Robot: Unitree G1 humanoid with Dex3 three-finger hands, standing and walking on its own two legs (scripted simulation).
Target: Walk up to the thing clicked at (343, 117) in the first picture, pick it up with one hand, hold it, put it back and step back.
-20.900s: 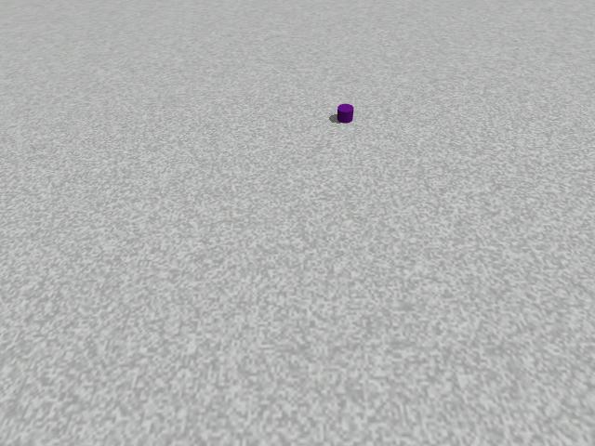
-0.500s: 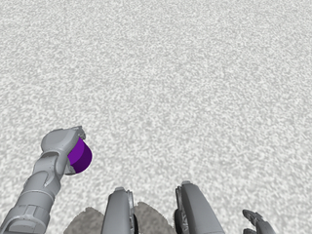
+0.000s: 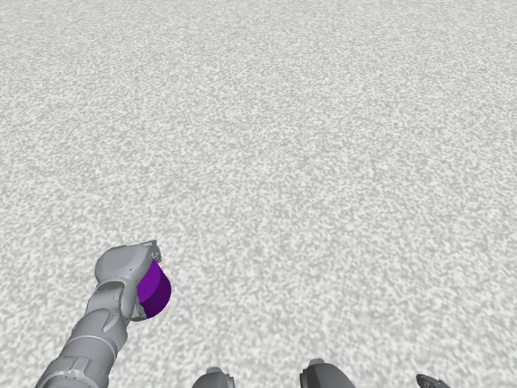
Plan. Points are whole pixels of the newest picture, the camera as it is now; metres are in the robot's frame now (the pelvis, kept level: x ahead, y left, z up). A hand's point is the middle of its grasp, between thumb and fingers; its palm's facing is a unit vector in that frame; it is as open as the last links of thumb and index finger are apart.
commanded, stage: lift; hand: left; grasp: from above
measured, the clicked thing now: (140, 287) +0.34 +0.22 -0.12
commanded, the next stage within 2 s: hold in 0.14 s
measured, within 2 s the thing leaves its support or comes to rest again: neither
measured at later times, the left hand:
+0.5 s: hand (124, 272) +0.34 +0.22 -0.04, palm faces -0.46 -0.06 -0.88, open 11.7 cm
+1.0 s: hand (120, 273) +0.32 +0.22 -0.01, palm faces -0.47 -0.05 -0.88, open 11.7 cm
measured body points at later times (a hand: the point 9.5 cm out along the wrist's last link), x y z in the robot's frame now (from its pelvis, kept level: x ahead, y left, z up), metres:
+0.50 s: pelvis +0.03 +0.00 +0.04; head +0.07 -0.01 +0.49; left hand +0.36 +0.23 +0.01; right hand +0.12 -0.27 -0.08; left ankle +0.04 +0.11 -0.68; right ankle +0.03 -0.13 -0.68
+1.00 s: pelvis +0.03 +0.00 +0.05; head +0.06 -0.02 +0.50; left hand +0.34 +0.22 +0.04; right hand +0.13 -0.27 -0.07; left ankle +0.04 +0.11 -0.68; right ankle +0.03 -0.13 -0.68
